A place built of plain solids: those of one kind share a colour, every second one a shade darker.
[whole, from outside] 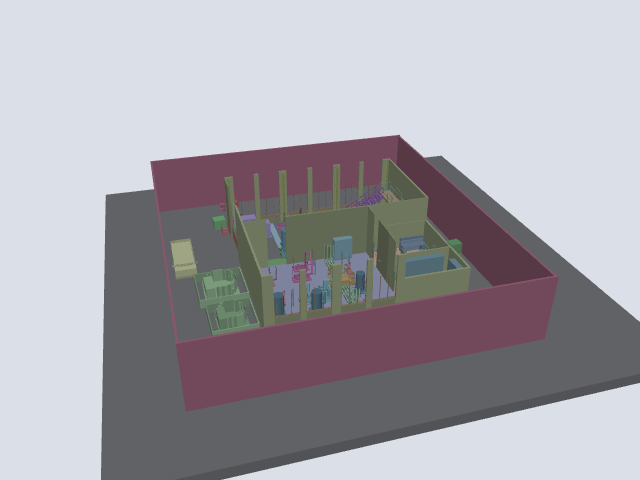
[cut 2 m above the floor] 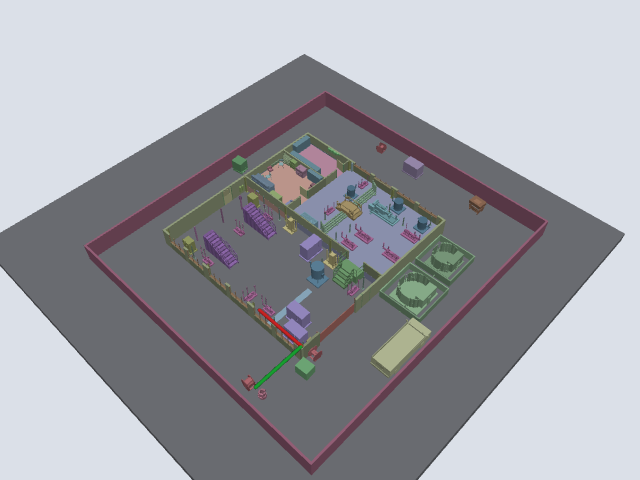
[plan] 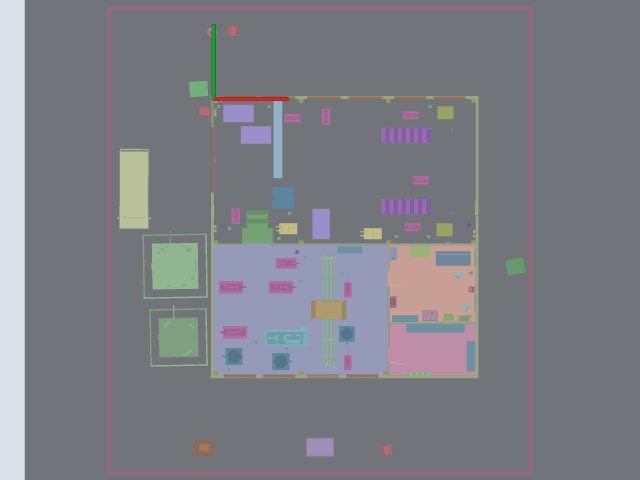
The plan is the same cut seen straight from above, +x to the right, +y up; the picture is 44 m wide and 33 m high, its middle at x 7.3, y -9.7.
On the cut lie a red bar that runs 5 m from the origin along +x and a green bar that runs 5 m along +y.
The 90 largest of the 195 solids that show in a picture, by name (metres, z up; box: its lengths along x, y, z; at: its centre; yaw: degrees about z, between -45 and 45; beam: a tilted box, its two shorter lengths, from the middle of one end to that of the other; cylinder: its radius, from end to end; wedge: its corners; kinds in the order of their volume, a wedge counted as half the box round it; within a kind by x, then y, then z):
{
 "yard_bound_1": {"box": [0.2, 32.17, 6.2], "at": [-7.2, -9.74, 3.05]},
 "yard_bound_2": {"box": [29.17, 0.2, 6.2], "at": [7.29, -25.73, 3.05]},
 "yard_bound_3": {"box": [29.17, 0.2, 6.2], "at": [7.29, 6.24, 3.05]},
 "yard_bound_4": {"box": [0.2, 32.17, 6.11], "at": [21.77, -9.74, 3.01]},
 "raised_floor_pumps_1": {"box": [12.13, 9.13, 0.9], "at": [6.0, -14.5, 0.4]},
 "wall_1": {"box": [0.2, 9.2, 6.0], "at": [-0.1, -14.6, 2.95]},
 "wall_2": {"box": [0.2, 3.56, 6.05], "at": [-0.1, -8.22, 2.98]},
 "wall_3": {"box": [0.2, 2.16, 6.05], "at": [-0.1, -0.88, 2.98]},
 "wall_4": {"box": [0.91, 0.2, 6.0], "at": [0.25, -19.1, 2.95]},
 "wall_5": {"box": [0.91, 0.2, 6.05], "at": [0.25, 0.1, 2.98]},
 "wall_6": {"box": [2.1, 0.06, 6.0], "at": [1.05, -10.03, 2.95]},
 "wall_7": {"box": [2.1, 0.06, 6.05], "at": [1.05, -9.97, 2.98]},
 "wall_8": {"box": [2.21, 0.2, 1.8], "at": [1.8, -19.1, 0.85]},
 "wall_9": {"box": [2.21, 0.2, 0.95], "at": [1.8, 0.1, 0.42]},
 "wall_10": {"box": [0.51, 0.2, 6.0], "at": [3.15, -19.1, 2.95]},
 "wall_11": {"box": [0.51, 0.2, 6.05], "at": [3.15, 0.1, 2.98]},
 "wall_12": {"box": [2.21, 0.2, 1.8], "at": [4.5, -19.1, 0.85]},
 "wall_13": {"box": [2.21, 0.2, 0.95], "at": [4.5, 0.1, 0.42]},
 "wall_14": {"box": [0.81, 0.2, 6.0], "at": [6.0, -19.1, 2.95]},
 "wall_15": {"box": [0.81, 0.2, 6.05], "at": [6.0, 0.1, 2.98]},
 "wall_16": {"box": [2.21, 0.2, 1.8], "at": [7.5, -19.1, 0.85]},
 "wall_17": {"box": [2.36, 0.2, 0.95], "at": [7.58, 0.1, 0.42]},
 "wall_18": {"box": [8.1, 0.06, 6.0], "at": [7.95, -10.03, 2.95]},
 "wall_19": {"box": [8.16, 0.06, 6.05], "at": [7.98, -9.97, 2.98]},
 "wall_20": {"box": [0.51, 0.2, 6.0], "at": [8.85, -19.1, 2.95]},
 "wall_21": {"box": [0.51, 0.2, 6.05], "at": [9.0, 0.1, 2.98]},
 "wall_22": {"box": [2.21, 0.2, 1.8], "at": [10.2, -19.1, 0.85]},
 "wall_23": {"box": [2.36, 0.2, 0.95], "at": [10.43, 0.1, 0.42]},
 "wall_24": {"box": [0.71, 0.2, 6.0], "at": [11.65, -19.1, 2.95]},
 "wall_25": {"box": [0.06, 1.72, 6.0], "at": [11.97, -16.2, 2.95]},
 "wall_26": {"box": [0.06, 2.56, 6.0], "at": [11.97, -14.18, 2.95]},
 "wall_27": {"box": [0.06, 1.8, 6.0], "at": [11.97, -10.9, 2.95]},
 "wall_28": {"box": [0.81, 0.2, 6.05], "at": [12.0, 0.1, 2.98]},
 "wall_29": {"box": [2.21, 0.2, 0.95], "at": [13.5, 0.1, 0.42]},
 "wall_30": {"box": [0.51, 0.2, 6.05], "at": [14.85, 0.1, 2.98]},
 "wall_31": {"box": [6.06, 0.06, 6.05], "at": [14.97, -9.97, 2.98]},
 "wall_32": {"box": [6.0, 0.06, 3.6], "at": [15.0, -15.43, 1.75]},
 "wall_33": {"box": [6.0, 0.06, 3.6], "at": [15.0, -15.37, 1.75]},
 "wall_34": {"box": [6.0, 0.06, 3.6], "at": [15.0, -10.03, 1.75]},
 "wall_35": {"box": [6.2, 0.2, 3.6], "at": [15.1, -19.1, 1.75]},
 "wall_36": {"box": [2.21, 0.2, 0.95], "at": [16.2, 0.1, 0.42]},
 "wall_37": {"box": [0.91, 0.2, 6.05], "at": [17.75, 0.1, 2.98]},
 "wall_38": {"box": [0.2, 3.8, 3.6], "at": [18.1, -17.3, 1.75]},
 "wall_39": {"box": [0.2, 5.4, 3.6], "at": [18.1, -12.7, 1.75]},
 "wall_40": {"box": [0.2, 10.2, 6.05], "at": [18.1, -4.9, 2.98]},
 "raised_floor_control_1": {"box": [6.13, 5.53, 0.9], "at": [15.0, -12.7, 0.4]},
 "raised_floor_switch_1": {"box": [6.13, 3.73, 0.9], "at": [15.0, -17.2, 0.4]},
 "row_1": {"box": [1.68, 0.48, 2.04], "at": [9.35, -10.38, 1.97]},
 "row_2": {"box": [1.8, 0.6, 2.1], "at": [9.35, -10.38, 2.0]},
 "row_3": {"box": [1.8, 0.45, 2.1], "at": [13.15, -15.1, 2.0]},
 "row_4": {"box": [4.0, 0.6, 2.1], "at": [15.25, -15.78, 2.0]},
 "row_5": {"box": [0.6, 2.1, 2.1], "at": [17.68, -17.7, 2.0]},
 "beyond_van_1": {"box": [1.99, 5.29, 0.91], "at": [-5.48, -6.25, 0.75], "yaw": -0.3},
 "screw_compressor_1": {"box": [2.1, 1.2, 0.15], "at": [1.7, -1.0, 0.03]},
 "screw_compressor_2": {"box": [1.9, 1.0, 1.45], "at": [1.7, -1.0, 0.93]},
 "screw_compressor_3": {"box": [2.1, 1.2, 0.15], "at": [2.9, -2.48, 0.03]},
 "screw_compressor_4": {"box": [1.9, 1.0, 1.45], "at": [2.9, -2.48, 0.93]},
 "screw_compressor_5": {"box": [1.2, 2.1, 0.15], "at": [7.38, -8.6, 0.03]},
 "screw_compressor_6": {"box": [1.0, 1.9, 1.45], "at": [7.38, -8.6, 0.93]},
 "beyond_storage_tank_1": {"box": [0.1, 4.42, 0.9], "at": [-4.82, -11.53, 0.39], "yaw": 0.9},
 "beyond_storage_tank_2": {"box": [0.1, 3.95, 0.9], "at": [-4.35, -16.43, 0.39], "yaw": 1.0},
 "beyond_storage_tank_3": {"box": [0.82, 2.07, 1.08], "at": [-3.71, -11.79, 0.75], "yaw": 0.9},
 "beyond_storage_tank_4": {"box": [0.68, 1.72, 1.08], "at": [-3.31, -16.65, 0.75], "yaw": 1.0},
 "beyond_storage_tank_5": {"box": [4.42, 0.1, 0.9], "at": [-2.69, -9.34, 0.39], "yaw": 0.9},
 "beyond_storage_tank_6": {"box": [3.16, 3.16, 0.17], "at": [-2.66, -11.5, 0.03], "yaw": 0.9},
 "beyond_storage_tank_7": {"box": [4.42, 0.1, 0.9], "at": [-2.62, -13.66, 0.39], "yaw": 0.9},
 "beyond_storage_tank_8": {"box": [3.95, 0.1, 0.9], "at": [-2.46, -14.47, 0.39], "yaw": 1.0},
 "beyond_storage_tank_9": {"box": [2.69, 2.69, 0.17], "at": [-2.43, -16.4, 0.03], "yaw": 1.0},
 "beyond_storage_tank_10": {"box": [3.95, 0.1, 0.9], "at": [-2.39, -18.32, 0.39], "yaw": 1.0},
 "beyond_storage_tank_11": {"box": [0.1, 3.95, 0.9], "at": [-0.5, -16.37, 0.39], "yaw": 1.0},
 "beyond_storage_tank_12": {"box": [0.1, 4.42, 0.9], "at": [-0.5, -11.46, 0.39], "yaw": 0.9},
 "air_vessel_1": {"cylinder": 0.45, "from": [1.39, -17.71, 1.21], "to": [1.39, -17.71, 2.93]},
 "air_vessel_2": {"cylinder": 0.45, "from": [4.61, -18.06, 1.21], "to": [4.61, -18.06, 2.93]},
 "air_vessel_3": {"box": [1.48, 1.48, 0.17], "at": [4.76, -6.81, 0.04]},
 "air_vessel_4": {"cylinder": 0.6, "from": [4.76, -6.81, 0.73], "to": [4.76, -6.81, 2.84]},
 "air_vessel_5": {"cylinder": 0.4, "from": [9.15, -16.16, 1.2], "to": [9.15, -16.16, 2.74]},
 "beyond_oil_tank_1": {"box": [1.8, 1.16, 1.4], "at": [7.3, -23.95, 0.64], "yaw": 0.3},
 "beyond_oil_tank_2": {"box": [1.7, 1.17, 1.35], "at": [7.31, -23.95, 0.62], "yaw": 0.3},
 "beyond_pallets_1": {"box": [1.25, 1.06, 1.07], "at": [-1.04, 0.68, 0.53], "yaw": 3.9},
 "beyond_pallets_2": {"box": [1.23, 1.02, 1.07], "at": [20.73, -11.51, 0.87], "yaw": 7.2},
 "door_landing_1": {"box": [2.2, 1.1, 0.9], "at": [3.0, -9.39, 0.4]},
 "door_landing_2": {"box": [1.5, 0.32, 0.73], "at": [3.0, -8.7, 0.32]},
 "raised_floor_steel_grating_1": {"box": [1.3, 6.0, 0.2], "at": [16.93, -4.97, 3.05]},
 "cabinet_dryer_1": {"box": [0.9, 0.7, 1.2], "at": [15.86, -8.99, 0.8]},
 "cabinet_dryer_2": {"box": [0.9, 0.7, 1.2], "at": [15.93, -0.95, 0.8]},
 "control_desk_1": {"box": [2.4, 0.5, 0.79], "at": [16.46, -10.72, 1.2]},
 "stile_1": {"box": [1.2, 1.3, 0.56], "at": [7.9, -14.5, 1.08]},
 "engine_pump_1": {"box": [2.94, 1.1, 0.2], "at": [4.97, -16.44, 0.9]},
 "plan_chest_small_1": {"box": [0.92, 0.64, 0.97], "at": [14.88, -14.9, 1.28]},
 "beyond_waste_container_1": {"box": [1.36, 1.02, 0.34], "at": [-0.69, -24.02, 1.12], "yaw": -4.7}
}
